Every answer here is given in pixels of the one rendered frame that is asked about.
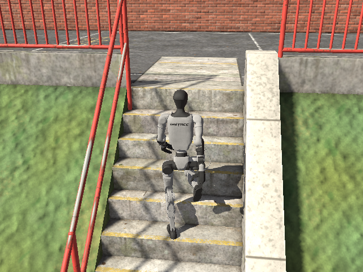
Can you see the stairs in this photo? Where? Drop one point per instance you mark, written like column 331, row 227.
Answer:
column 209, row 231

